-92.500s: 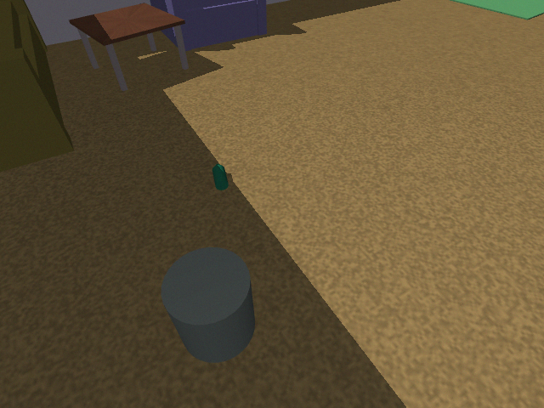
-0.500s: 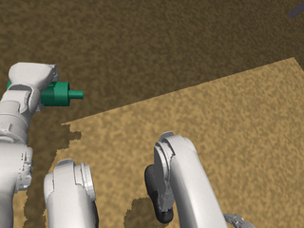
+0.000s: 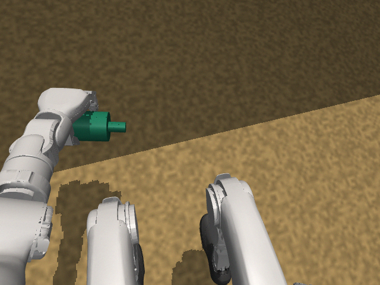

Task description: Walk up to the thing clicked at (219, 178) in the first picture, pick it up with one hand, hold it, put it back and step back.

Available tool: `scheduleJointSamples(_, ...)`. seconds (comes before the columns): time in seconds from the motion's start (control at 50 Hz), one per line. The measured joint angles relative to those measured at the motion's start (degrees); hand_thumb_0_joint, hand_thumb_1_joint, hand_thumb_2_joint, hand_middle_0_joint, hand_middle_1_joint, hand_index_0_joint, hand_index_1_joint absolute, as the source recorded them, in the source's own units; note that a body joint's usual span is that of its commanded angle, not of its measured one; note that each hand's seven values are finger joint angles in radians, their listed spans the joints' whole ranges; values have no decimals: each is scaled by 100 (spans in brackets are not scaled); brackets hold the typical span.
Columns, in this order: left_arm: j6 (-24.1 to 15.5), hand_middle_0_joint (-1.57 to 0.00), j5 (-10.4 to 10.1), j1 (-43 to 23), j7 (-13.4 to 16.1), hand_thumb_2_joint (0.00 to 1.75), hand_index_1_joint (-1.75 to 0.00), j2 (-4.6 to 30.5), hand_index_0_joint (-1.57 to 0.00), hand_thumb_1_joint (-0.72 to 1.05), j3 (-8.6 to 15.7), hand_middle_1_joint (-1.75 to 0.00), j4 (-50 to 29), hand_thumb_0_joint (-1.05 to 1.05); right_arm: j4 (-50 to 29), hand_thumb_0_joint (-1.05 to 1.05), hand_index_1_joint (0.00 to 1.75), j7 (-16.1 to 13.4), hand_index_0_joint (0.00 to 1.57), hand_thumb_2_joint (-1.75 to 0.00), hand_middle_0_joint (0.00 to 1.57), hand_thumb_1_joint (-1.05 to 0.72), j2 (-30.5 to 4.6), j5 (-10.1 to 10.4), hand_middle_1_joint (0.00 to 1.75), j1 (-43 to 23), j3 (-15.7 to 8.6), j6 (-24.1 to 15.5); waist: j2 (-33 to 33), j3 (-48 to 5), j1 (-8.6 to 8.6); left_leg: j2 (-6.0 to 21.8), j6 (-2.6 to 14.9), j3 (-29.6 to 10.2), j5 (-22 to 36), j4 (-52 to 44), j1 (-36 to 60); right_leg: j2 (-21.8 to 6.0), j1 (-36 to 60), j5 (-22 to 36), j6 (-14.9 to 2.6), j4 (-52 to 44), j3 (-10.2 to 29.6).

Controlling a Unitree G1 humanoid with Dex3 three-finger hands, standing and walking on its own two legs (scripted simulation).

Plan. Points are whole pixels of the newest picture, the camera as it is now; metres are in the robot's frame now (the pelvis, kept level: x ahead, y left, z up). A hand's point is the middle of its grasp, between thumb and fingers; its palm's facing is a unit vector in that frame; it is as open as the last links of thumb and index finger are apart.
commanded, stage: lift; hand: left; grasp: from above
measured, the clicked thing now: (86, 126) +0.50 +0.18 -0.16
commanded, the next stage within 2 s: hold in 1.36 s
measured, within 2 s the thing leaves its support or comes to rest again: neither
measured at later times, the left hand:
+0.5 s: hand (15, 134) +0.41 +0.21 +0.06, palm faces -0.47 +0.00 -0.88, open 10.2 cm
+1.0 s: hand out of the picture +0.37 +0.21 +0.21, palm faces -0.48 -0.01 -0.88, open 10.0 cm
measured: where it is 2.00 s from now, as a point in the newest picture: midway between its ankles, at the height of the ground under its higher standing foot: (177, 276)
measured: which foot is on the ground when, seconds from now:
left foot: down 0.00-1.00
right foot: down 0.00-1.00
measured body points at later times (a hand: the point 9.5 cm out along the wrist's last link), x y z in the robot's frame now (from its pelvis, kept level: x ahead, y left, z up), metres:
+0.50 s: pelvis +0.00 +0.00 +0.14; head +0.15 +0.02 +0.56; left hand +0.43 +0.21 +0.11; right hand +0.12 -0.27 +0.01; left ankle +0.08 +0.12 -0.35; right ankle +0.12 -0.14 -0.35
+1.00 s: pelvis +0.04 +0.00 +0.29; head +0.11 +0.01 +0.73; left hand +0.39 +0.21 +0.26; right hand +0.14 -0.27 +0.17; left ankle +0.08 +0.12 -0.35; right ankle +0.12 -0.14 -0.35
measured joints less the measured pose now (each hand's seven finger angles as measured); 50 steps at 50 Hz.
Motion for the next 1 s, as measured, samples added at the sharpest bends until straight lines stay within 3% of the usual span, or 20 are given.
scheduleJointSamples(0.12,-176,-55,-160,390,-292,76,-82,-72,-55,-9,-19,-86,-657,0,-146,0,30,-90,20,-90,20,-92,-35,115,30,-66,-148,68,-18,-162,202,2,21,56,40,-393,389,-23,386,11,-6,-358,34)
scheduleJointSamples(0.26,-174,-57,-254,975,-297,73,-79,-205,-57,-8,-96,-83,-1240,0,-216,0,30,-192,20,-90,20,-91,-47,250,30,-193,-299,134,-13,-348,408,21,30,104,85,-983,1099,-36,1072,40,3,-904,56)
scheduleJointSamples(0.52,52,-60,-643,2236,-394,68,-72,-488,-60,-5,-342,-76,-2100,0,-74,0,30,-502,20,-90,20,-90,199,494,30,-289,-387,66,-44,-441,669,145,9,224,290,-2601,3146,24,3006,247,-35,-2406,119)
scheduleJointSamples(0.7,120,-63,-633,2908,-171,66,-65,-683,-63,-4,-355,-69,-2288,0,145,1,30,-682,20,-90,20,-90,309,607,30,-215,-384,-72,-86,-341,753,226,-22,302,585,-4005,4828,71,4627,523,-83,-3732,157)
scheduleJointSamples(0.88,18,-66,-664,3227,-238,63,-60,-743,-66,-2,-403,-63,-2109,0,308,1,30,-780,20,-90,20,-91,269,616,30,-14,-463,-269,-141,-280,808,297,-27,354,839,-5186,6148,123,5924,782,-107,-4897,178)
scheduleJointSamples(1.0,-88,-67,-546,3370,-133,59,-57,-837,-67,0,-432,-61,-2102,0,380,1,30,-778,20,-90,20,-91,211,605,30,62,-519,-323,-160,-174,859,317,-17,392,953,-5801,6838,134,6612,904,-97,-5515,200)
